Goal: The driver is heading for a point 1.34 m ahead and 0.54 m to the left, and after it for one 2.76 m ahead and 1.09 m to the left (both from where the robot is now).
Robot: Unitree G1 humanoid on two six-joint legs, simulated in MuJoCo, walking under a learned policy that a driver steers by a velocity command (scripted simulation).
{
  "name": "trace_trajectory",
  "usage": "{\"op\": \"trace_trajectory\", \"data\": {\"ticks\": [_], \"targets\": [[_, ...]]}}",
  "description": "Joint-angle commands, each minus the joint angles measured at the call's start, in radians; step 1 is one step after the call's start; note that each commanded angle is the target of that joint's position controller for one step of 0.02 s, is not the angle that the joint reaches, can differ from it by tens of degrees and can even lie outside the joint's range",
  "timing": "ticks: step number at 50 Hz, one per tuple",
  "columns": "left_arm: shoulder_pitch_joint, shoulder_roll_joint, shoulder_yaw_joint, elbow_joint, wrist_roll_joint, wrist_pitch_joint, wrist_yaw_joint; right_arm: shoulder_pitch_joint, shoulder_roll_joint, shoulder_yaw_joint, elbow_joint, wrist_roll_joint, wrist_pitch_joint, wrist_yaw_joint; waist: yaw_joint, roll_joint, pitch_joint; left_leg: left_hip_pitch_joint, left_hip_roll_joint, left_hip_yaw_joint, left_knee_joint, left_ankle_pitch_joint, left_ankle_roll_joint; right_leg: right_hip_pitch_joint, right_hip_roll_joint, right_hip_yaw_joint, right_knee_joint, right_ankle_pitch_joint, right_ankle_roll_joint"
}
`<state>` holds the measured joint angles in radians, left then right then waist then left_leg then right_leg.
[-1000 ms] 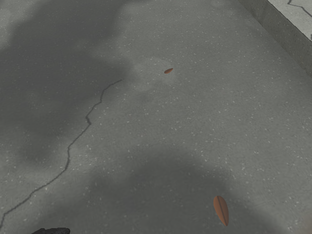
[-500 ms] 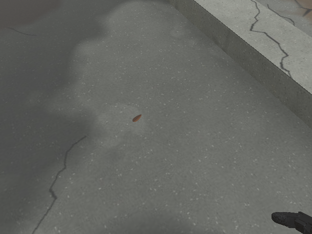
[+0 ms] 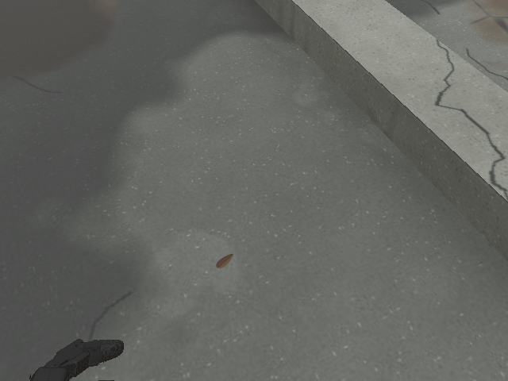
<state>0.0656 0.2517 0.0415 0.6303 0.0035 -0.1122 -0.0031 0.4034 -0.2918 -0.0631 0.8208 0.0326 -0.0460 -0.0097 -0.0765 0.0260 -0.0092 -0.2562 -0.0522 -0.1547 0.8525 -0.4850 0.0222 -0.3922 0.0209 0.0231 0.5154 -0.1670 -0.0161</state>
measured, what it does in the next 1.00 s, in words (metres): walks ahead, turning left: left foot, then right foot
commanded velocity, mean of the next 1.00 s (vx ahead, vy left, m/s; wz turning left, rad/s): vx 0.18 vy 0.00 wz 0.56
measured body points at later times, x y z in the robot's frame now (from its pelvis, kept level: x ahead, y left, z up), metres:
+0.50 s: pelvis +0.20 +0.05 -0.01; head +0.25 +0.08 +0.44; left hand +0.22 +0.36 -0.13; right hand +0.47 -0.15 -0.08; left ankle +0.27 +0.15 -0.73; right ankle +0.14 -0.13 -0.64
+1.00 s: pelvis +0.27 +0.02 +0.01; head +0.31 +0.02 +0.46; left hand +0.23 +0.33 -0.08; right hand +0.57 -0.14 -0.09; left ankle +0.19 +0.13 -0.65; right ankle +0.36 -0.07 -0.73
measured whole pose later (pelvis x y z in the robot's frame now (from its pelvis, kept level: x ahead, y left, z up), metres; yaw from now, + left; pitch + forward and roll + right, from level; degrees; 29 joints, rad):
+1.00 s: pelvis +0.27 +0.02 +0.01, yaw +35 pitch +1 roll +1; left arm 0.18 0.27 0.05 0.70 0.02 0.00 0.03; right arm 0.19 -0.36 -0.10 0.63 0.01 0.06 -0.02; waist 0.02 0.04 0.03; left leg -0.54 -0.10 -0.12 1.12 -0.43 -0.06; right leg -0.28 -0.03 0.01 0.48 -0.22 0.00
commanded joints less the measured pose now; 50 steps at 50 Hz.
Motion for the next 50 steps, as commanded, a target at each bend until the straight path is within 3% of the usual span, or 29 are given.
{"op": "trace_trajectory", "data": {"ticks": [1, 3, 4, 7, 11, 15, 17, 18, 19, 20, 21, 22, 23, 24, 25, 26, 27, 29, 35, 38, 40, 41, 42, 43, 44, 45, 46, 47, 50], "targets": [[0.250, 0.143, 0.056, 0.017, -0.003, 0.009, 0.003, -0.071, -0.132, -0.025, -0.117, 0.003, -0.019, -0.002, 0.152, -0.155, -0.044, -0.576, 0.099, 0.025, 0.371, 0.043, -0.006, 0.514, -0.373, 0.487, -0.245, -0.260, -0.184], [0.169, 0.097, 0.040, 0.025, 0.007, 0.009, -0.001, -0.103, -0.106, -0.028, -0.127, -0.007, -0.005, 0.006, 0.107, -0.143, 0.025, -0.518, 0.146, 0.034, 0.319, 0.142, -0.017, 0.367, -0.300, 0.305, -0.295, -0.071, -0.161], [0.152, 0.100, 0.041, 0.031, 0.009, 0.006, -0.001, -0.109, -0.086, -0.026, -0.135, -0.004, 0.003, 0.011, 0.093, -0.155, 0.039, -0.484, 0.161, 0.043, 0.299, 0.170, -0.021, 0.316, -0.283, 0.241, -0.322, -0.014, -0.155], [0.145, 0.126, 0.054, 0.053, 0.007, -0.005, 0.001, -0.154, -0.053, -0.019, -0.169, -0.010, 0.014, 0.020, 0.081, -0.120, 0.049, -0.480, 0.164, 0.061, 0.223, 0.252, -0.046, 0.282, -0.280, 0.111, -0.352, 0.210, -0.177], [0.123, 0.177, 0.068, 0.075, 0.002, 0.015, 0.021, -0.234, -0.026, -0.004, -0.204, -0.023, 0.010, 0.041, 0.092, -0.105, 0.036, -0.358, 0.137, 0.136, -0.050, 0.454, -0.052, 0.250, -0.239, -0.088, -0.303, 0.497, -0.147], [0.152, 0.218, 0.079, 0.101, -0.025, 0.034, 0.031, -0.304, -0.059, -0.017, -0.248, -0.021, 0.017, 0.071, 0.103, -0.114, 0.006, -0.272, 0.104, 0.169, -0.202, 0.476, -0.010, 0.320, -0.268, -0.132, -0.223, 0.527, -0.112], [0.140, 0.241, 0.089, 0.099, -0.042, 0.044, 0.035, -0.273, -0.099, -0.037, -0.257, -0.028, 0.023, 0.077, 0.072, -0.124, -0.024, -0.201, 0.066, 0.198, -0.246, 0.392, 0.027, 0.355, -0.278, -0.144, -0.109, 0.639, -0.090], [0.132, 0.241, 0.090, 0.096, -0.049, 0.050, 0.038, -0.195, -0.128, -0.055, -0.241, -0.029, 0.024, 0.075, 0.027, -0.109, -0.062, -0.098, 0.032, 0.216, -0.305, 0.412, 0.053, 0.348, -0.257, -0.164, 0.014, 0.671, -0.069], [0.155, 0.212, 0.081, 0.096, -0.044, 0.051, 0.036, -0.090, -0.177, -0.080, -0.214, -0.031, 0.026, 0.061, -0.021, -0.058, -0.120, 0.073, 0.001, 0.214, -0.369, 0.519, 0.088, 0.283, -0.203, -0.192, 0.206, 0.596, -0.029], [0.223, 0.146, 0.056, 0.075, 0.010, 0.049, 0.028, -0.036, -0.272, -0.099, -0.223, -0.031, 0.033, 0.032, -0.007, 0.156, -0.203, 0.332, 0.210, -0.056, -0.339, 0.969, 0.172, 0.029, -0.124, -0.207, 0.535, 0.038, 0.039], [0.322, 0.091, 0.028, 0.062, 0.044, 0.045, 0.014, -0.099, -0.321, -0.085, -0.273, -0.053, 0.030, 0.026, 0.085, 0.274, -0.349, 0.517, 0.433, -0.468, -0.324, 1.258, 0.381, -0.216, 0.026, -0.054, 0.834, -0.608, 0.091], [0.293, 0.182, 0.041, 0.069, 0.010, 0.045, 0.004, -0.107, -0.272, -0.076, -0.294, -0.045, 0.032, 0.037, 0.019, 0.131, -0.463, 0.528, 0.438, -0.472, -0.395, 1.066, 0.426, -0.252, -0.004, 0.092, 0.918, -0.547, 0.091], [0.202, 0.209, 0.045, 0.046, -0.023, 0.051, 0.005, -0.157, -0.229, -0.068, -0.289, -0.039, 0.030, 0.041, 0.022, 0.076, -0.340, 0.409, 0.380, -0.392, -0.450, 0.786, 0.379, -0.319, -0.030, 0.074, 0.878, -0.430, 0.075], [0.169, 0.199, 0.046, 0.054, -0.015, 0.063, 0.020, -0.207, -0.190, -0.059, -0.285, -0.018, 0.034, 0.035, 0.046, 0.005, -0.218, 0.271, 0.311, -0.305, -0.476, 0.618, 0.301, -0.320, -0.072, 0.068, 0.791, -0.354, 0.074], [0.153, 0.198, 0.048, 0.058, -0.004, 0.080, 0.034, -0.246, -0.163, -0.048, -0.290, -0.013, 0.043, 0.027, 0.069, 0.007, -0.146, 0.133, 0.268, -0.250, -0.501, 0.549, 0.261, -0.276, -0.090, 0.067, 0.710, -0.309, 0.077], [0.161, 0.198, 0.049, 0.059, 0.001, 0.093, 0.037, -0.274, -0.164, -0.046, -0.299, -0.025, 0.051, 0.022, 0.095, 0.038, -0.113, 0.018, 0.233, -0.209, -0.519, 0.543, 0.243, -0.201, -0.083, 0.055, 0.664, -0.276, 0.080], [0.174, 0.187, 0.047, 0.060, 0.009, 0.097, 0.038, -0.287, -0.174, -0.050, -0.303, -0.039, 0.053, 0.018, 0.108, 0.056, -0.107, -0.044, 0.212, -0.188, -0.527, 0.575, 0.241, -0.152, -0.066, 0.040, 0.626, -0.250, 0.086], [0.180, 0.156, 0.038, 0.064, 0.014, 0.094, 0.042, -0.276, -0.182, -0.056, -0.297, -0.046, 0.053, 0.005, 0.109, 0.066, -0.132, -0.061, 0.198, -0.170, -0.518, 0.640, 0.244, -0.117, -0.047, 0.038, 0.531, -0.227, 0.096], [0.096, 0.139, 0.029, 0.037, 0.003, 0.098, 0.035, -0.277, -0.185, -0.061, -0.296, -0.030, 0.076, -0.017, 0.078, 0.107, -0.131, -0.074, 0.170, -0.254, -0.523, 0.318, 0.203, -0.069, -0.016, 0.075, 0.310, -0.132, 0.098], [0.080, 0.145, 0.033, 0.024, -0.002, 0.085, 0.024, -0.259, -0.181, -0.061, -0.293, -0.028, 0.085, -0.013, 0.064, 0.135, -0.117, -0.041, 0.170, -0.319, -0.498, 0.306, 0.189, -0.023, 0.003, 0.077, 0.188, -0.154, 0.080], [0.117, 0.145, 0.040, 0.032, -0.005, 0.076, 0.015, -0.270, -0.174, -0.059, -0.296, -0.018, 0.092, -0.013, 0.091, 0.138, -0.112, -0.037, 0.149, -0.341, -0.454, 0.335, 0.161, 0.070, 0.009, 0.060, 0.013, -0.089, 0.054], [0.145, 0.161, 0.049, 0.039, 0.000, 0.073, 0.014, -0.261, -0.158, -0.054, -0.294, -0.011, 0.094, -0.015, 0.106, 0.121, -0.107, -0.074, 0.114, -0.325, -0.412, 0.302, 0.125, 0.159, -0.025, 0.066, -0.103, -0.013, 0.031], [0.169, 0.232, 0.066, 0.033, 0.018, 0.077, 0.019, -0.218, -0.108, -0.039, -0.293, -0.014, 0.094, -0.015, 0.086, -0.026, -0.131, -0.175, 0.038, -0.228, -0.246, 0.083, 0.064, 0.273, -0.223, 0.224, -0.168, 0.012, -0.041], [0.146, 0.301, 0.084, 0.043, 0.048, 0.091, 0.020, -0.223, -0.111, -0.044, -0.328, -0.005, 0.085, -0.012, 0.052, -0.333, -0.060, -0.370, -0.120, 0.006, -0.051, -0.108, 0.005, 0.254, -0.396, 0.460, -0.231, 0.159, -0.198], [0.105, 0.246, 0.073, 0.011, 0.053, 0.087, 0.022, -0.212, -0.199, -0.070, -0.309, -0.027, 0.073, -0.011, 0.068, -0.266, -0.058, -0.384, -0.046, -0.007, 0.180, -0.109, -0.036, 0.217, -0.442, 0.491, -0.229, 0.192, -0.254], [0.066, 0.194, 0.058, -0.004, 0.042, 0.087, 0.028, -0.197, -0.220, -0.083, -0.281, -0.020, 0.077, -0.010, 0.057, -0.188, -0.055, -0.362, -0.036, -0.011, 0.266, -0.051, -0.051, 0.196, -0.384, 0.394, -0.207, 0.201, -0.223], [0.032, 0.170, 0.051, -0.010, 0.026, 0.088, 0.030, -0.169, -0.193, -0.080, -0.252, -0.019, 0.089, -0.015, 0.042, -0.148, -0.040, -0.353, -0.032, 0.002, 0.316, -0.007, -0.071, 0.193, -0.317, 0.302, -0.188, 0.197, -0.182], [0.026, 0.155, 0.046, -0.010, 0.008, 0.089, 0.032, -0.160, -0.167, -0.073, -0.244, -0.025, 0.099, -0.018, 0.049, -0.148, -0.030, -0.369, -0.031, 0.005, 0.365, 0.033, -0.088, 0.206, -0.293, 0.259, -0.179, 0.216, -0.172], [0.057, 0.149, 0.040, 0.003, 0.010, 0.102, 0.033, -0.202, -0.098, -0.048, -0.258, -0.016, 0.102, -0.016, 0.075, -0.172, -0.025, -0.340, -0.025, 0.059, 0.274, 0.071, -0.114, 0.238, -0.240, 0.155, -0.177, 0.277, -0.181]]}}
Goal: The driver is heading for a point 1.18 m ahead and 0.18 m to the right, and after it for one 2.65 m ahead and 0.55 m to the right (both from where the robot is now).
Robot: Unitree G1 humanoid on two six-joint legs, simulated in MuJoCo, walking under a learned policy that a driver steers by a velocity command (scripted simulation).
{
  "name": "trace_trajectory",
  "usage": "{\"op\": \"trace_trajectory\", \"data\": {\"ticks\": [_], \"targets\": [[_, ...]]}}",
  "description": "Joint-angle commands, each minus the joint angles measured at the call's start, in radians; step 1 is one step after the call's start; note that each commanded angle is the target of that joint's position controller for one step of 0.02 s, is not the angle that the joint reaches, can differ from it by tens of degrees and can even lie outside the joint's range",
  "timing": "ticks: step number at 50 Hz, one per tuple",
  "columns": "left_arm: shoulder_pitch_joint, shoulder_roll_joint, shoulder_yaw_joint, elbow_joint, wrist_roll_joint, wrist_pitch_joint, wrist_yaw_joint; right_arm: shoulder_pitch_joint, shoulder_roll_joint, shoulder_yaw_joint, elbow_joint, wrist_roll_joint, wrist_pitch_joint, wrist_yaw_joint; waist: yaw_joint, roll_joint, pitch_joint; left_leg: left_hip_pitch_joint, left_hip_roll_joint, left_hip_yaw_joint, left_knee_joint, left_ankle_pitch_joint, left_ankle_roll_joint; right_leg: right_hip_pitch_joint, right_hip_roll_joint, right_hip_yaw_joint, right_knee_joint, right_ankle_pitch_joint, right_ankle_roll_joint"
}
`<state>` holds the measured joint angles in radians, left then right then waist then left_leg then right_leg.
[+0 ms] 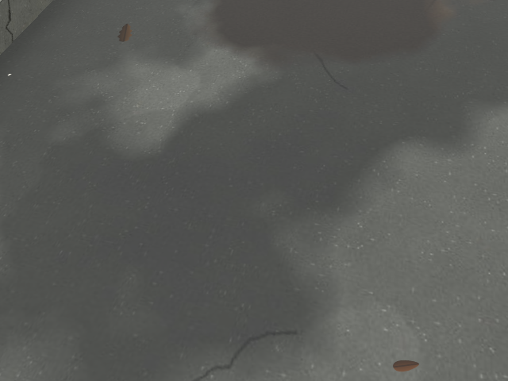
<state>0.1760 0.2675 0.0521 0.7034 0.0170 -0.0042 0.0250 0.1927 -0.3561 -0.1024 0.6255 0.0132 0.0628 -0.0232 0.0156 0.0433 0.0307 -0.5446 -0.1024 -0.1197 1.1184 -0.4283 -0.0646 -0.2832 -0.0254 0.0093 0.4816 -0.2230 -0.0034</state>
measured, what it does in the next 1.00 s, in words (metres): walks ahead: left foot, then right foot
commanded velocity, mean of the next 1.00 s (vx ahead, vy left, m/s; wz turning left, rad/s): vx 0.23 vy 0.00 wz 0.09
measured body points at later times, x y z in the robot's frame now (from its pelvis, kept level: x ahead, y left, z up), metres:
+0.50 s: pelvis +0.02 +0.02 +0.00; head +0.02 +0.03 +0.45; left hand +0.12 +0.31 -0.11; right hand +0.16 -0.23 -0.11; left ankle -0.01 +0.14 -0.74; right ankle +0.01 -0.10 -0.71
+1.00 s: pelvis +0.21 -0.02 +0.00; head +0.24 -0.03 +0.45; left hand +0.17 +0.25 -0.12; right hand +0.44 -0.24 -0.09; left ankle +0.39 +0.15 -0.69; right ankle +0.09 -0.10 -0.74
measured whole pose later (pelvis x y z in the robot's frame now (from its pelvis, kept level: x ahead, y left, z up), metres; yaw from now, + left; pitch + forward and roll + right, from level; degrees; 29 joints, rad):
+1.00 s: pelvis +0.21 -0.02 +0.00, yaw +3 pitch +2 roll +0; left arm 0.44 0.25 0.02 0.86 -0.01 -0.07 0.00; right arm 0.08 -0.27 -0.05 0.67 0.02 -0.07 0.04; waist 0.09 0.04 0.02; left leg -0.66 0.07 -0.01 0.63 0.07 -0.01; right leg 0.08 0.04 -0.03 0.18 -0.29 -0.06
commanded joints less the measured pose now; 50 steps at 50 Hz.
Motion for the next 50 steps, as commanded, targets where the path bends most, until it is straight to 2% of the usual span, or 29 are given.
{"op": "trace_trajectory", "data": {"ticks": [1, 3, 5, 8, 9, 10, 11, 12, 13, 15, 17, 18, 19, 21, 23, 25, 28, 30, 31, 32, 33, 34, 35, 36, 38, 40, 44, 46, 50], "targets": [[-0.040, 0.137, 0.032, -0.064, -0.003, -0.002, 0.005, -0.015, -0.021, -0.001, -0.070, 0.003, -0.010, -0.002, -0.003, -0.203, -0.076, -0.036, 0.038, 0.034, -0.071, 0.012, -0.033, 0.163, -0.193, 0.159, -0.133, 0.347, -0.198], [-0.037, 0.153, 0.037, -0.057, -0.007, 0.004, 0.002, -0.041, 0.007, 0.015, -0.080, -0.004, -0.013, 0.005, 0.010, -0.236, -0.104, 0.072, 0.072, 0.067, -0.242, -0.014, -0.031, 0.171, -0.196, 0.138, -0.116, 0.364, -0.200], [-0.018, 0.176, 0.043, -0.044, -0.015, 0.008, -0.005, -0.052, 0.003, 0.019, -0.082, -0.002, -0.015, 0.012, 0.026, -0.265, -0.111, 0.161, 0.080, 0.106, -0.383, -0.016, -0.021, 0.165, -0.214, 0.150, -0.107, 0.387, -0.212], [-0.012, 0.168, 0.035, -0.024, -0.039, 0.009, -0.010, 0.020, -0.003, 0.015, -0.039, -0.004, -0.019, 0.019, -0.014, -0.235, -0.097, 0.338, 0.065, 0.144, -0.741, 0.237, 0.029, 0.117, -0.195, 0.141, -0.058, 0.365, -0.174], [0.035, 0.149, 0.027, -0.004, -0.038, 0.000, -0.013, 0.021, -0.027, 0.014, -0.041, -0.011, -0.019, 0.016, -0.008, -0.199, -0.104, 0.443, 0.098, 0.089, -0.802, 0.343, 0.060, 0.057, -0.179, 0.131, -0.049, 0.299, -0.117], [0.054, 0.108, 0.012, -0.009, -0.006, -0.014, -0.021, 0.039, -0.084, 0.007, -0.050, -0.019, -0.019, 0.007, 0.013, -0.050, -0.159, 0.566, 0.237, -0.066, -0.770, 0.577, 0.101, -0.024, -0.117, 0.066, 0.051, 0.137, -0.039], [0.077, 0.050, -0.007, -0.017, 0.012, -0.028, -0.028, -0.033, -0.100, 0.010, -0.045, -0.034, -0.016, 0.006, 0.074, 0.153, -0.149, 0.475, 0.322, -0.128, -0.722, 0.594, 0.196, -0.042, -0.046, -0.015, 0.020, -0.073, 0.027], [0.005, 0.095, -0.002, -0.014, 0.019, -0.028, -0.022, -0.064, -0.022, 0.026, -0.060, -0.036, -0.025, 0.015, 0.019, 0.104, -0.130, 0.396, 0.288, -0.116, -0.738, 0.437, 0.216, 0.027, -0.047, -0.003, 0.004, -0.048, 0.058], [-0.028, 0.113, 0.004, -0.013, 0.014, -0.027, -0.022, -0.061, 0.004, 0.035, -0.046, -0.044, -0.033, 0.020, 0.011, 0.083, -0.109, 0.381, 0.244, -0.088, -0.742, 0.332, 0.181, 0.043, -0.043, -0.009, -0.008, 0.014, 0.065], [-0.028, 0.122, 0.007, 0.003, 0.009, -0.016, -0.015, -0.048, -0.017, 0.033, -0.034, -0.041, -0.047, 0.024, -0.001, 0.080, -0.064, 0.342, 0.210, -0.066, -0.749, 0.290, 0.144, 0.058, -0.040, -0.013, -0.010, 0.063, 0.066], [-0.002, 0.112, 0.003, 0.020, 0.004, -0.013, -0.014, -0.021, -0.008, 0.040, -0.016, -0.035, -0.053, 0.019, 0.001, 0.076, -0.060, 0.330, 0.195, -0.057, -0.759, 0.199, 0.138, 0.074, -0.030, -0.027, -0.011, 0.030, 0.060], [0.001, 0.106, 0.003, 0.029, -0.002, -0.013, -0.012, -0.007, -0.019, 0.037, -0.012, -0.031, -0.049, 0.015, -0.011, 0.080, -0.047, 0.328, 0.196, -0.075, -0.782, 0.042, 0.152, 0.047, -0.005, -0.058, 0.025, -0.043, 0.056], [-0.009, 0.107, 0.005, 0.030, -0.010, -0.015, -0.011, 0.022, -0.054, 0.026, -0.007, -0.025, -0.044, 0.012, -0.034, 0.102, -0.013, 0.326, 0.224, -0.133, -0.827, -0.144, 0.184, -0.022, 0.024, -0.089, 0.090, -0.120, 0.050], [-0.056, 0.113, 0.011, 0.007, -0.028, -0.030, -0.013, 0.078, -0.104, 0.012, 0.009, -0.014, -0.046, 0.006, -0.072, 0.152, 0.077, 0.332, 0.325, -0.298, -0.922, -0.329, 0.263, -0.191, 0.023, -0.069, 0.218, -0.218, 0.019], [-0.078, 0.126, 0.021, -0.011, -0.043, -0.053, -0.024, 0.118, -0.090, 0.013, 0.027, -0.009, -0.070, 0.001, -0.082, 0.173, 0.096, 0.408, 0.402, -0.396, -0.946, -0.262, 0.314, -0.341, -0.032, 0.009, 0.376, -0.312, -0.021], [-0.064, 0.120, 0.020, -0.005, -0.049, -0.073, -0.041, 0.094, -0.066, 0.017, 0.026, 0.005, -0.085, 0.002, -0.063, 0.118, 0.072, 0.469, 0.398, -0.354, -0.937, -0.166, 0.306, -0.370, -0.062, 0.023, 0.347, -0.299, -0.049], [-0.008, 0.094, 0.010, 0.032, -0.040, -0.089, -0.064, 0.018, -0.083, 0.011, 0.014, 0.013, -0.084, 0.015, -0.016, 0.075, 0.014, 0.350, 0.306, -0.175, -0.903, 0.035, 0.263, -0.091, -0.014, -0.049, 0.134, -0.100, -0.049], [0.132, 0.106, 0.020, 0.093, -0.033, -0.086, -0.066, 0.015, -0.063, 0.016, 0.022, 0.011, -0.080, 0.021, 0.048, 0.044, -0.036, 0.215, 0.255, -0.096, -0.808, 0.048, 0.229, 0.185, 0.048, -0.097, 0.045, 0.059, -0.027], [0.212, 0.122, 0.028, 0.115, -0.037, -0.082, -0.059, 0.020, -0.024, 0.028, 0.026, 0.003, -0.084, 0.023, 0.081, 0.013, -0.052, 0.141, 0.222, -0.058, -0.714, 0.032, 0.196, 0.296, 0.025, -0.059, 0.028, 0.026, -0.035], [0.315, 0.195, 0.042, 0.121, -0.032, -0.084, -0.046, 0.000, 0.053, 0.053, 0.008, -0.013, -0.093, 0.027, 0.115, -0.182, -0.069, 0.018, 0.121, 0.056, -0.385, -0.002, 0.117, 0.389, -0.171, 0.220, -0.113, -0.098, -0.098], [0.353, 0.317, 0.067, 0.112, -0.020, -0.089, -0.053, 0.015, 0.040, 0.047, -0.047, 0.005, -0.113, 0.020, 0.101, -0.380, -0.097, -0.192, 0.031, 0.079, -0.107, -0.165, 0.077, 0.445, -0.374, 0.673, -0.284, -0.353, -0.266], [0.279, 0.249, 0.048, 0.093, -0.016, -0.095, -0.053, 0.014, -0.037, 0.027, -0.034, 0.031, -0.128, 0.015, 0.080, -0.254, -0.030, -0.282, 0.101, 0.012, 0.029, -0.137, 0.089, 0.388, -0.394, 0.734, -0.330, -0.551, -0.297], [0.223, 0.195, 0.032, 0.077, -0.018, -0.099, -0.049, -0.003, -0.065, 0.018, -0.025, 0.035, -0.136, 0.018, 0.061, -0.206, 0.045, -0.326, 0.146, 0.014, 0.052, -0.027, 0.110, 0.343, -0.354, 0.625, -0.324, -0.523, -0.259], [0.185, 0.174, 0.023, 0.067, -0.012, -0.101, -0.047, 0.004, -0.052, 0.018, -0.004, 0.023, -0.140, 0.019, 0.043, -0.161, 0.052, -0.309, 0.174, 0.029, 0.037, 0.064, 0.117, 0.315, -0.301, 0.517, -0.320, -0.413, -0.224], [0.162, 0.151, 0.011, 0.061, -0.010, -0.098, -0.045, 0.005, -0.031, 0.016, 0.012, 0.000, -0.140, 0.026, 0.024, -0.145, 0.053, -0.245, 0.208, 0.041, -0.038, 0.192, 0.108, 0.268, -0.225, 0.351, -0.334, -0.183, -0.181], [0.186, 0.145, 0.008, 0.068, -0.014, -0.098, -0.041, 0.002, -0.007, 0.020, 0.019, -0.002, -0.137, 0.033, 0.024, -0.135, 0.034, -0.228, 0.204, 0.072, -0.081, 0.279, 0.088, 0.271, -0.194, 0.253, -0.347, 0.008, -0.180], [0.222, 0.146, 0.006, 0.089, -0.018, -0.085, -0.029, -0.102, 0.032, 0.034, -0.015, -0.002, -0.139, 0.039, 0.043, -0.113, 0.042, -0.217, 0.193, 0.107, -0.291, 0.416, 0.051, 0.267, -0.159, 0.120, -0.358, 0.258, -0.175], [0.246, 0.153, 0.007, 0.101, -0.020, -0.080, -0.022, -0.176, 0.048, 0.044, -0.035, 0.002, -0.147, 0.050, 0.066, -0.120, 0.058, -0.163, 0.175, 0.131, -0.417, 0.499, 0.047, 0.242, -0.145, 0.078, -0.372, 0.271, -0.167], [0.301, 0.165, 0.011, 0.133, -0.029, -0.069, -0.019, -0.286, 0.051, 0.051, -0.068, 0.011, -0.160, 0.075, 0.088, -0.109, 0.102, -0.131, 0.148, 0.143, -0.559, 0.535, 0.066, 0.290, -0.186, 0.069, -0.365, 0.284, -0.178]]}}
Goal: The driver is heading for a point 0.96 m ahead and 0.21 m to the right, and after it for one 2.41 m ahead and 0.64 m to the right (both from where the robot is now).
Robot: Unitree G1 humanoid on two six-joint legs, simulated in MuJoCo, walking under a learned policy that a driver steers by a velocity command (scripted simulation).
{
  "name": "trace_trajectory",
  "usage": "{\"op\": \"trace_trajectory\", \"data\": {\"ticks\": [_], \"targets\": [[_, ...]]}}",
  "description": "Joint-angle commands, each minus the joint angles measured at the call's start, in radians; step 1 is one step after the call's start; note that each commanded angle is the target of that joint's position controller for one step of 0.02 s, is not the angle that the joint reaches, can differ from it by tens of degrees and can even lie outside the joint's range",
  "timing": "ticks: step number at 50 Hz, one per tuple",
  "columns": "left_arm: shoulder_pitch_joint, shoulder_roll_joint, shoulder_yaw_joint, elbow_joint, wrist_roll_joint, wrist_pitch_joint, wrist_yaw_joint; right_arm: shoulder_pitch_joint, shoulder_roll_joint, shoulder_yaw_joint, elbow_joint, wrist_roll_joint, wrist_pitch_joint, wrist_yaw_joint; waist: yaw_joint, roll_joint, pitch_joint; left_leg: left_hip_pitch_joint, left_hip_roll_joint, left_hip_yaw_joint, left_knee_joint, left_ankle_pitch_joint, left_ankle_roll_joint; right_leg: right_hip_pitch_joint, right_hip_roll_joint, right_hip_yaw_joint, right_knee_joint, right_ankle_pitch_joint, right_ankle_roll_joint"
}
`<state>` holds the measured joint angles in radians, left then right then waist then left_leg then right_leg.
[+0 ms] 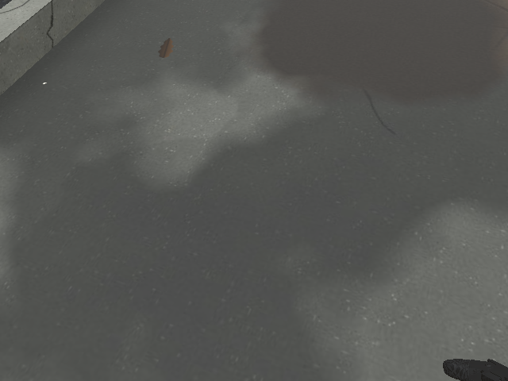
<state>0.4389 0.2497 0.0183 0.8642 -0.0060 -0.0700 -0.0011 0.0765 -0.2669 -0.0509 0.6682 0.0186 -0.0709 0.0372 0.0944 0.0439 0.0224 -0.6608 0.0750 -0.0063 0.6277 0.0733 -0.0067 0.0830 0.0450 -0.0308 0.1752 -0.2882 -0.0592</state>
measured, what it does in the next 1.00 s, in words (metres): walks ahead, turning right: left foot, then right foot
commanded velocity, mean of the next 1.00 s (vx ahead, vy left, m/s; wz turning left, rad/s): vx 0.49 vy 0.00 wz -0.22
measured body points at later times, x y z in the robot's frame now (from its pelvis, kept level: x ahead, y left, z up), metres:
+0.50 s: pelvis +0.30 +0.03 +0.00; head +0.32 +0.03 +0.45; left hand +0.49 +0.28 -0.09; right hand +0.32 -0.25 -0.12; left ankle +0.24 +0.12 -0.74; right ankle +0.49 -0.14 -0.69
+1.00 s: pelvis +0.59 -0.05 +0.01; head +0.62 -0.07 +0.45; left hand +0.72 +0.22 -0.10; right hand +0.73 -0.35 -0.09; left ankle +0.81 +0.09 -0.68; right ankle +0.54 -0.12 -0.74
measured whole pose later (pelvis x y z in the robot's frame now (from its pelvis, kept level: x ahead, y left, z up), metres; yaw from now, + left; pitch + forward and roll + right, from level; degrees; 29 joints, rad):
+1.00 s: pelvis +0.59 -0.05 +0.01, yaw -15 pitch +2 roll +0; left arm 0.35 0.29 0.06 0.72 -0.02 -0.05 0.00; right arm 0.06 -0.30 -0.04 0.72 -0.01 -0.09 0.01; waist 0.07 0.04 0.03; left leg -0.65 0.07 -0.11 0.65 0.01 -0.06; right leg -0.14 0.11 0.12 0.33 -0.21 -0.09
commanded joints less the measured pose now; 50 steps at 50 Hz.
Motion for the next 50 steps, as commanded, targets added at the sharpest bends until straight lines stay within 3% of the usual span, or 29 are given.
{"op": "trace_trajectory", "data": {"ticks": [1, 4, 5, 6, 7, 8, 9, 10, 11, 12, 14, 16, 18, 22, 25, 28, 30, 31, 32, 33, 34, 35, 36, 37, 38, 40, 43, 47, 50], "targets": [[0.044, 0.185, 0.047, -0.021, -0.008, 0.001, 0.008, -0.187, -0.042, -0.001, -0.118, 0.007, -0.030, 0.020, 0.006, -0.112, 0.115, -0.019, -0.034, 0.027, -0.089, 0.014, 0.021, -0.043, -0.272, 0.110, -0.043, 0.382, -0.122], [0.032, 0.209, 0.060, -0.015, -0.011, 0.013, 0.014, -0.155, -0.081, -0.014, -0.118, 0.004, -0.036, 0.029, -0.049, -0.141, 0.062, 0.070, -0.073, 0.043, -0.128, -0.088, 0.074, 0.050, -0.298, 0.101, 0.070, 0.695, -0.099], [0.026, 0.224, 0.066, -0.016, -0.009, 0.018, 0.018, -0.090, -0.109, -0.026, -0.102, 0.000, -0.033, 0.023, -0.089, -0.165, 0.001, 0.169, -0.105, 0.065, -0.120, -0.128, 0.095, 0.070, -0.293, 0.094, 0.160, 0.891, -0.090], [0.006, 0.224, 0.064, -0.021, -0.004, 0.027, 0.020, 0.059, -0.149, -0.048, -0.059, 0.001, -0.029, 0.012, -0.173, -0.165, -0.099, 0.369, -0.132, 0.089, -0.146, -0.108, 0.129, 0.042, -0.261, 0.061, 0.334, 1.021, -0.068], [-0.005, 0.207, 0.055, -0.038, 0.006, 0.027, 0.024, 0.243, -0.191, -0.063, -0.015, -0.006, -0.023, -0.003, -0.253, -0.148, -0.231, 0.702, -0.034, -0.010, -0.096, -0.088, 0.179, -0.156, -0.233, 0.057, 0.574, 0.872, -0.040], [0.119, 0.068, 0.015, -0.067, 0.013, 0.011, 0.012, 0.356, -0.289, -0.085, 0.009, -0.029, -0.019, -0.009, -0.200, 0.103, -0.410, 1.139, 0.256, -0.493, -0.104, -0.266, 0.347, -0.594, -0.054, 0.038, 1.004, 0.248, 0.032], [0.107, 0.100, 0.017, -0.042, -0.004, -0.016, 0.004, 0.374, -0.202, -0.063, 0.026, -0.015, -0.017, -0.009, -0.220, 0.156, -0.496, 1.162, 0.324, -0.772, -0.279, -0.410, 0.372, -0.725, 0.014, 0.183, 1.158, -0.267, 0.030], [-0.024, 0.187, 0.045, -0.088, -0.038, -0.031, -0.003, 0.292, -0.160, -0.046, 0.028, -0.006, -0.014, -0.014, -0.214, 0.113, -0.286, 1.007, 0.278, -0.622, -0.324, -0.465, 0.311, -0.820, -0.053, 0.178, 1.197, -0.223, 0.021], [-0.104, 0.188, 0.043, -0.116, -0.043, -0.040, -0.003, 0.215, -0.140, -0.038, 0.023, -0.004, -0.013, -0.016, -0.182, 0.039, -0.157, 0.827, 0.240, -0.479, -0.357, -0.403, 0.279, -0.814, -0.107, 0.137, 1.146, -0.127, 0.014], [-0.140, 0.172, 0.043, -0.121, -0.026, -0.041, 0.000, 0.162, -0.117, -0.030, 0.025, -0.013, -0.016, -0.012, -0.145, -0.021, -0.076, 0.675, 0.199, -0.386, -0.395, -0.302, 0.263, -0.781, -0.143, 0.116, 1.081, -0.061, 0.020], [-0.083, 0.141, 0.045, -0.101, -0.013, -0.019, 0.002, 0.112, -0.088, -0.024, 0.029, -0.028, -0.029, -0.006, -0.077, 0.024, -0.051, 0.518, 0.140, -0.275, -0.458, -0.200, 0.255, -0.662, -0.188, 0.123, 1.012, 0.009, 0.034], [-0.068, 0.110, 0.039, -0.097, -0.008, 0.002, 0.006, 0.113, -0.098, -0.027, 0.052, -0.017, -0.044, -0.003, -0.055, 0.026, -0.027, 0.441, 0.130, -0.205, -0.498, -0.139, 0.272, -0.646, -0.202, 0.107, 0.960, 0.024, 0.057], [-0.143, 0.109, 0.037, -0.128, 0.002, 0.008, 0.011, 0.133, -0.124, -0.033, 0.076, -0.017, -0.050, -0.010, -0.064, 0.017, 0.016, 0.414, 0.122, -0.155, -0.526, -0.099, 0.277, -0.701, -0.212, 0.098, 0.864, 0.106, 0.083], [-0.297, 0.080, 0.024, -0.167, 0.002, -0.010, -0.003, 0.181, -0.155, -0.036, 0.105, -0.011, -0.039, -0.026, -0.117, 0.000, 0.039, 0.440, 0.071, -0.042, -0.526, -0.054, 0.228, -0.684, -0.180, 0.057, 0.552, 0.365, 0.083], [-0.382, 0.079, 0.018, -0.192, -0.013, -0.016, -0.021, 0.247, -0.185, -0.042, 0.139, -0.007, -0.033, -0.027, -0.163, -0.005, 0.042, 0.535, 0.114, -0.017, -0.520, -0.089, 0.215, -0.676, -0.155, 0.044, 0.445, 0.431, 0.067], [-0.441, 0.099, 0.023, -0.232, -0.018, -0.014, -0.039, 0.274, -0.190, -0.046, 0.169, -0.004, -0.014, -0.032, -0.172, -0.010, 0.055, 0.685, 0.172, 0.000, -0.472, -0.053, 0.191, -0.741, -0.140, 0.066, 0.394, 0.344, 0.025], [-0.433, 0.112, 0.029, -0.247, -0.013, -0.012, -0.051, 0.266, -0.200, -0.051, 0.175, -0.003, 0.001, -0.038, -0.153, 0.002, 0.040, 0.758, 0.192, 0.019, -0.402, 0.086, 0.167, -0.725, -0.115, 0.044, 0.381, 0.240, -0.007], [-0.389, 0.130, 0.039, -0.244, -0.010, -0.010, -0.053, 0.248, -0.211, -0.053, 0.171, -0.005, 0.009, -0.042, -0.124, 0.018, 0.005, 0.774, 0.187, 0.038, -0.328, 0.259, 0.151, -0.655, -0.085, 0.015, 0.379, 0.192, -0.025], [-0.282, 0.159, 0.058, -0.221, -0.008, -0.008, -0.051, 0.225, -0.215, -0.053, 0.163, -0.007, 0.019, -0.047, -0.061, 0.018, -0.065, 0.762, 0.161, 0.078, -0.177, 0.432, 0.126, -0.507, -0.042, -0.024, 0.360, 0.189, -0.048], [-0.128, 0.216, 0.090, -0.181, -0.010, -0.004, -0.043, 0.233, -0.194, -0.044, 0.149, -0.017, 0.026, -0.057, 0.002, -0.013, -0.161, 0.662, 0.113, 0.127, 0.046, 0.444, 0.090, -0.274, -0.021, -0.008, 0.355, 0.217, -0.079], [-0.007, 0.336, 0.123, -0.174, -0.002, 0.002, -0.031, 0.315, -0.116, -0.013, 0.101, -0.036, 0.011, -0.058, -0.004, -0.199, -0.302, 0.281, 0.007, 0.151, 0.438, 0.091, 0.026, 0.128, -0.254, 0.394, 0.362, 0.191, -0.222], [0.000, 0.314, 0.114, -0.178, -0.024, 0.000, -0.036, 0.325, -0.070, 0.009, 0.100, -0.041, -0.022, -0.043, -0.021, -0.310, -0.408, -0.002, -0.158, 0.002, 0.679, -0.612, -0.011, 0.319, -0.389, 0.846, 0.167, 0.030, -0.349], [-0.011, 0.239, 0.091, -0.184, -0.015, -0.002, -0.035, 0.252, -0.165, -0.014, 0.088, -0.004, -0.051, -0.024, 0.011, -0.228, -0.341, -0.114, -0.087, -0.111, 0.740, -0.588, 0.015, 0.289, -0.369, 0.780, 0.129, -0.049, -0.296], [-0.061, 0.210, 0.084, -0.194, -0.006, -0.003, -0.031, 0.169, -0.170, -0.011, 0.061, 0.016, -0.068, -0.019, 0.003, -0.163, -0.221, -0.135, -0.045, -0.094, 0.709, -0.512, 0.034, 0.162, -0.330, 0.639, 0.127, 0.006, -0.259], [-0.120, 0.195, 0.079, -0.205, -0.002, -0.003, -0.029, 0.132, -0.159, -0.009, 0.052, 0.002, -0.074, -0.023, -0.032, -0.068, -0.131, -0.109, -0.007, -0.083, 0.618, -0.448, 0.036, 0.011, -0.291, 0.533, 0.114, 0.117, -0.236], [-0.188, 0.160, 0.067, -0.234, 0.011, -0.003, -0.025, 0.132, -0.162, -0.019, 0.052, -0.027, -0.058, -0.030, -0.090, -0.079, -0.082, 0.011, 0.030, -0.086, 0.497, -0.382, 0.020, -0.164, -0.238, 0.436, 0.072, 0.287, -0.221], [-0.179, 0.182, 0.076, -0.235, -0.001, -0.007, -0.011, 0.136, -0.126, -0.015, 0.043, -0.037, -0.032, -0.036, -0.111, -0.090, -0.061, 0.041, 0.019, -0.062, 0.379, -0.322, -0.029, -0.265, -0.208, 0.360, 0.035, 0.385, -0.239], [-0.124, 0.207, 0.087, -0.214, -0.011, 0.001, 0.012, -0.021, -0.090, -0.001, -0.001, -0.035, -0.031, -0.035, -0.061, -0.105, -0.018, 0.083, -0.027, -0.052, 0.073, -0.062, -0.060, -0.329, -0.140, 0.281, 0.036, 0.314, -0.181], [-0.073, 0.216, 0.092, -0.193, -0.016, 0.009, 0.017, -0.110, -0.089, 0.001, -0.027, -0.020, -0.041, -0.024, -0.026, -0.121, -0.010, 0.157, -0.066, -0.052, -0.058, 0.042, -0.056, -0.337, -0.142, 0.311, 0.054, 0.234, -0.153]]}}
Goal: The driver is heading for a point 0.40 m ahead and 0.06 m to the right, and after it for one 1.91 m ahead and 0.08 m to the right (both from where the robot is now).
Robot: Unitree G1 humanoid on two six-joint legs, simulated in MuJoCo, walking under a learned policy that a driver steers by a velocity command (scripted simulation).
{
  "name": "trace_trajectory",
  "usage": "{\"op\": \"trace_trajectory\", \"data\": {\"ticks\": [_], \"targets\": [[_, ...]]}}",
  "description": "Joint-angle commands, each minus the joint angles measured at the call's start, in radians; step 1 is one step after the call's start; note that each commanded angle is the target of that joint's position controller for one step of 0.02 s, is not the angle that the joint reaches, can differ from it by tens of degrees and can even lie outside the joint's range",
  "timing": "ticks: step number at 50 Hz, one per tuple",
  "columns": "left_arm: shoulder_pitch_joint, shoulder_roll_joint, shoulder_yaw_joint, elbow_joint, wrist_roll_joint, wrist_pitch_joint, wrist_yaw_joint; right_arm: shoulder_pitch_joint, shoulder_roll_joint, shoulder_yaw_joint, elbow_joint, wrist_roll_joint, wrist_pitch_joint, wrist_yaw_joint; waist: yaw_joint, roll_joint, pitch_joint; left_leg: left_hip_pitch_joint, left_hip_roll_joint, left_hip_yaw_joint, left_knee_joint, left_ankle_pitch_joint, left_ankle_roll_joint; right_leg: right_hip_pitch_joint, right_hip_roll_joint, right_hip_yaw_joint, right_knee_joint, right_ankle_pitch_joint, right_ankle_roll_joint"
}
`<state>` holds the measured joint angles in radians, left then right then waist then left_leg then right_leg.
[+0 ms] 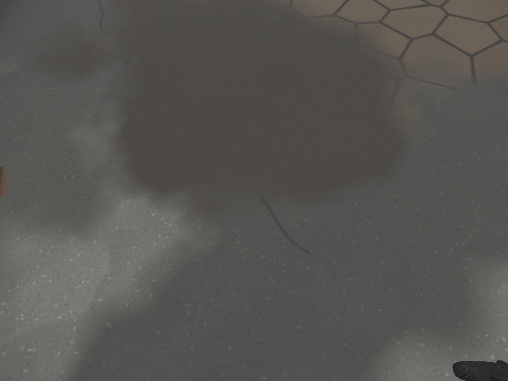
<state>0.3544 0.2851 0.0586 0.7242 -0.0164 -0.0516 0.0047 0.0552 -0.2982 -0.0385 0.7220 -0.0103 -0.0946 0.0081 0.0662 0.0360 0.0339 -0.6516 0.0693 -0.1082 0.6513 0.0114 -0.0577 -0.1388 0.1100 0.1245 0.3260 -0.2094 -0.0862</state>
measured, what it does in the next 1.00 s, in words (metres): walks ahead, turning right: left foot, then right foot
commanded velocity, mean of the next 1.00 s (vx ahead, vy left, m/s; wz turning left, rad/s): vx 0.26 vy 0.00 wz -0.36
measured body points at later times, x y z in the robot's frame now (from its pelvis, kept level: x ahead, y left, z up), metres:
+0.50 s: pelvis +0.26 +0.03 +0.00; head +0.30 +0.02 +0.44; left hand +0.53 +0.22 -0.09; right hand +0.22 -0.26 -0.12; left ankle +0.24 +0.15 -0.75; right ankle +0.36 -0.15 -0.70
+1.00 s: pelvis +0.37 -0.02 -0.02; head +0.39 -0.01 +0.43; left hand +0.62 +0.16 -0.11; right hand +0.37 -0.32 -0.13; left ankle +0.41 +0.10 -0.73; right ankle +0.39 -0.14 -0.75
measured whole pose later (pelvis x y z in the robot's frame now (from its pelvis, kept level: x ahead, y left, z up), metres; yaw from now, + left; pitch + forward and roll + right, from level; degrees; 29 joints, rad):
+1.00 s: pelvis +0.37 -0.02 -0.02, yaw -19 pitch +0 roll -2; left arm 0.10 0.24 0.04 0.70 0.02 0.01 0.02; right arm 0.19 -0.29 -0.04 0.83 0.01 0.05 -0.02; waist -0.02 0.01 0.04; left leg -0.36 0.06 0.02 0.76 -0.38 -0.03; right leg -0.33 0.01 -0.10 0.50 -0.17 -0.04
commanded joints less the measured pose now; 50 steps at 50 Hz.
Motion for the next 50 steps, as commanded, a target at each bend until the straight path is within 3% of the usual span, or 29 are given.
{"op": "trace_trajectory", "data": {"ticks": [1, 5, 6, 7, 8, 9, 10, 11, 12, 13, 15, 17, 20, 25, 27, 29, 30, 31, 32, 33, 34, 35, 36, 37, 39, 41, 45, 48, 50], "targets": [[0.025, 0.178, 0.052, -0.046, -0.009, -0.006, 0.012, -0.106, -0.066, -0.014, -0.088, 0.013, -0.020, 0.008, 0.005, -0.116, -0.020, 0.151, -0.064, 0.038, -0.108, 0.098, 0.000, -0.090, -0.217, 0.180, -0.078, 0.140, -0.122], [0.028, 0.168, 0.056, -0.040, -0.008, 0.011, 0.020, -0.086, -0.112, -0.035, -0.091, 0.017, -0.037, 0.017, -0.023, -0.150, -0.027, 0.199, -0.070, 0.012, -0.181, -0.038, 0.042, 0.025, -0.258, 0.289, 0.036, 0.148, -0.098], [0.015, 0.161, 0.054, -0.043, -0.006, 0.016, 0.020, -0.033, -0.123, -0.043, -0.078, 0.018, -0.042, 0.015, -0.052, -0.162, -0.043, 0.272, -0.074, 0.029, -0.207, -0.062, 0.061, 0.024, -0.248, 0.297, 0.078, 0.180, -0.086], [0.004, 0.133, 0.044, -0.052, -0.003, 0.017, 0.017, 0.060, -0.147, -0.058, -0.056, 0.011, -0.047, 0.008, -0.100, -0.154, -0.102, 0.426, -0.055, 0.032, -0.237, -0.059, 0.093, -0.002, -0.199, 0.270, 0.180, 0.226, -0.058], [-0.002, 0.076, 0.022, -0.072, 0.010, 0.015, 0.013, 0.206, -0.196, -0.073, -0.043, -0.005, -0.049, -0.001, -0.165, -0.074, -0.239, 0.681, 0.095, -0.102, -0.208, -0.111, 0.155, -0.115, -0.140, 0.197, 0.434, 0.128, -0.022], [0.150, 0.005, 0.000, -0.090, -0.011, 0.005, 0.010, 0.308, -0.274, -0.094, -0.013, -0.008, -0.032, -0.003, -0.113, 0.231, -0.377, 1.044, 0.327, -0.529, -0.248, -0.262, 0.324, -0.481, 0.009, 0.060, 0.766, -0.334, 0.056], [0.153, 0.096, 0.011, -0.079, -0.026, 0.002, 0.015, 0.313, -0.203, -0.082, -0.007, 0.019, -0.024, 0.005, -0.129, 0.220, -0.343, 1.029, 0.364, -0.693, -0.327, -0.517, 0.328, -0.633, -0.067, 0.064, 0.921, -0.379, 0.068], [0.040, 0.167, 0.031, -0.084, -0.022, 0.006, 0.017, 0.266, -0.134, -0.064, -0.023, 0.019, -0.020, 0.001, -0.158, 0.108, -0.204, 0.903, 0.312, -0.546, -0.353, -0.535, 0.277, -0.666, -0.108, 0.060, 0.963, -0.284, 0.074], [-0.027, 0.170, 0.035, -0.098, -0.011, 0.011, 0.019, 0.210, -0.112, -0.054, -0.028, 0.008, -0.013, 0.000, -0.145, 0.042, -0.118, 0.773, 0.269, -0.403, -0.366, -0.408, 0.245, -0.640, -0.143, 0.022, 0.948, -0.210, 0.080], [-0.065, 0.157, 0.037, -0.112, 0.000, 0.012, 0.015, 0.178, -0.088, -0.045, -0.022, 0.002, -0.010, 0.000, -0.128, 0.036, -0.056, 0.672, 0.231, -0.307, -0.390, -0.292, 0.238, -0.619, -0.169, 0.018, 0.907, -0.160, 0.083], [-0.054, 0.115, 0.035, -0.118, -0.010, 0.020, 0.003, 0.157, -0.070, -0.040, -0.008, -0.004, -0.014, -0.003, -0.092, 0.083, -0.029, 0.571, 0.178, -0.169, -0.439, -0.185, 0.223, -0.545, -0.208, 0.002, 0.853, -0.112, 0.081], [-0.073, 0.081, 0.029, -0.136, -0.009, 0.032, 0.002, 0.142, -0.085, -0.045, 0.006, 0.002, -0.019, -0.004, -0.077, 0.074, 0.000, 0.524, 0.178, -0.065, -0.451, 0.076, 0.243, -0.539, -0.207, -0.027, 0.796, -0.111, 0.098], [-0.103, 0.058, 0.020, -0.161, 0.005, 0.036, -0.001, 0.119, -0.136, -0.062, 0.024, 0.005, -0.009, -0.012, -0.065, 0.058, -0.024, 0.528, 0.179, 0.072, -0.428, 0.390, 0.254, -0.520, -0.205, -0.066, 0.644, -0.009, 0.122], [-0.214, 0.053, 0.019, -0.192, 0.003, 0.035, -0.039, 0.128, -0.163, -0.064, 0.051, 0.023, 0.024, -0.027, -0.104, 0.052, -0.050, 0.562, 0.151, 0.213, -0.384, 0.370, 0.209, -0.388, -0.169, -0.133, 0.364, 0.219, 0.093], [-0.233, 0.079, 0.031, -0.213, 0.005, 0.039, -0.053, 0.131, -0.184, -0.071, 0.057, 0.038, 0.034, -0.029, -0.098, 0.055, -0.053, 0.608, 0.176, 0.216, -0.330, 0.378, 0.197, -0.368, -0.158, -0.142, 0.308, 0.168, 0.066], [-0.186, 0.117, 0.051, -0.215, 0.011, 0.043, -0.058, 0.117, -0.205, -0.080, 0.053, 0.054, 0.043, -0.033, -0.061, 0.061, -0.081, 0.632, 0.182, 0.226, -0.204, 0.486, 0.175, -0.290, -0.118, -0.172, 0.253, 0.094, 0.026], [-0.099, 0.145, 0.069, -0.194, 0.013, 0.042, -0.054, 0.109, -0.194, -0.078, 0.049, 0.059, 0.049, -0.035, -0.012, 0.034, -0.119, 0.610, 0.152, 0.253, -0.063, 0.486, 0.149, -0.173, -0.083, -0.188, 0.175, 0.148, -0.003], [-0.007, 0.200, 0.092, -0.173, 0.014, 0.043, -0.036, 0.151, -0.161, -0.066, 0.049, 0.042, 0.047, -0.032, 0.026, -0.048, -0.174, 0.502, 0.085, 0.276, 0.148, 0.330, 0.097, 0.013, -0.093, -0.134, 0.114, 0.369, -0.047], [-0.017, 0.292, 0.098, -0.197, 0.021, 0.048, -0.009, 0.242, -0.059, -0.031, 0.025, -0.028, 0.043, -0.018, -0.053, -0.330, -0.260, 0.164, -0.034, 0.283, 0.494, -0.532, 0.029, 0.307, -0.377, 0.222, 0.212, 0.915, -0.182], [-0.060, 0.258, 0.072, -0.248, 0.039, 0.037, -0.014, 0.289, -0.097, -0.017, 0.032, -0.012, 0.040, -0.002, -0.043, -0.306, -0.473, 0.046, -0.107, 0.080, 0.723, -0.754, 0.011, 0.400, -0.555, 0.526, 0.137, 0.805, -0.360], [-0.091, 0.167, 0.049, -0.248, 0.035, 0.034, -0.022, 0.202, -0.176, -0.040, 0.043, 0.024, 0.050, 0.004, 0.004, -0.141, -0.427, 0.028, -0.043, 0.026, 0.733, -0.658, 0.013, 0.322, -0.490, 0.389, 0.106, 0.706, -0.307], [-0.128, 0.117, 0.028, -0.223, 0.024, 0.028, -0.023, 0.160, -0.150, -0.032, 0.033, 0.035, 0.060, 0.002, -0.020, -0.106, -0.324, 0.012, 0.000, 0.036, 0.655, -0.601, 0.017, 0.231, -0.433, 0.263, 0.107, 0.629, -0.243], [-0.157, 0.076, 0.013, -0.206, 0.021, 0.026, -0.024, 0.149, -0.116, -0.024, 0.049, 0.027, 0.071, -0.008, -0.043, -0.051, -0.264, 0.047, 0.036, 0.030, 0.554, -0.568, 0.009, 0.129, -0.387, 0.199, 0.089, 0.548, -0.194], [-0.197, 0.066, 0.005, -0.191, 0.026, 0.026, -0.022, 0.155, -0.112, -0.024, 0.057, 0.023, 0.086, -0.015, -0.074, -0.076, -0.219, 0.136, 0.050, 0.031, 0.466, -0.535, -0.001, 0.008, -0.358, 0.144, 0.060, 0.503, -0.171], [-0.248, 0.083, 0.011, -0.166, 0.053, 0.022, -0.019, 0.217, -0.084, -0.017, 0.089, 0.024, 0.109, -0.021, -0.113, -0.137, -0.183, 0.303, 0.024, 0.075, 0.338, -0.478, -0.022, -0.155, -0.313, 0.039, 0.010, 0.476, -0.160], [-0.259, 0.087, 0.015, -0.141, 0.060, 0.018, -0.011, 0.212, -0.071, -0.010, 0.098, 0.017, 0.115, -0.029, -0.101, -0.151, -0.178, 0.361, 0.017, 0.083, 0.215, -0.428, -0.028, -0.171, -0.311, 0.000, -0.006, 0.399, -0.159], [-0.261, 0.141, 0.034, -0.110, 0.045, 0.039, 0.015, 0.141, -0.120, -0.028, 0.065, 0.023, 0.132, -0.035, -0.065, -0.160, -0.131, 0.328, 0.003, 0.110, 0.188, -0.387, -0.002, -0.160, -0.368, 0.037, -0.048, 0.082, -0.164], [-0.269, 0.131, 0.036, -0.090, 0.033, 0.052, 0.028, 0.126, -0.103, -0.032, 0.050, 0.021, 0.137, -0.031, -0.065, -0.153, -0.091, 0.302, -0.001, 0.127, 0.157, -0.413, 0.028, -0.134, -0.389, 0.035, -0.040, 0.026, -0.150], [-0.292, 0.126, 0.038, -0.081, 0.019, 0.060, 0.033, 0.167, -0.084, -0.033, 0.062, 0.019, 0.135, -0.021, -0.094, -0.145, -0.097, 0.361, -0.021, 0.163, 0.038, -0.353, 0.056, -0.124, -0.377, -0.010, 0.011, 0.075, -0.122]]}}
Velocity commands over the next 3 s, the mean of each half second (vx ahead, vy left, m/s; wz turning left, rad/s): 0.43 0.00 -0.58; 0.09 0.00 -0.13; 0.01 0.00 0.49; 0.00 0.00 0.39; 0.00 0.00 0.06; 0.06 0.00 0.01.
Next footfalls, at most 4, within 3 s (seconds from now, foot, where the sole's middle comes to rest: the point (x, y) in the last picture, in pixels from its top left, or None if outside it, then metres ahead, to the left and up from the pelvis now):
0.16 left None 0.28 0.14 -0.78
0.62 right None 0.43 -0.15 -0.78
1.04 left None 0.44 0.09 -0.78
1.48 right None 0.42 -0.14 -0.78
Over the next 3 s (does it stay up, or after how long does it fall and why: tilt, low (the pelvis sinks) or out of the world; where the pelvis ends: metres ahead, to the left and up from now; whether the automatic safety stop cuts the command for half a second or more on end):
stays up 0.40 0.00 -0.02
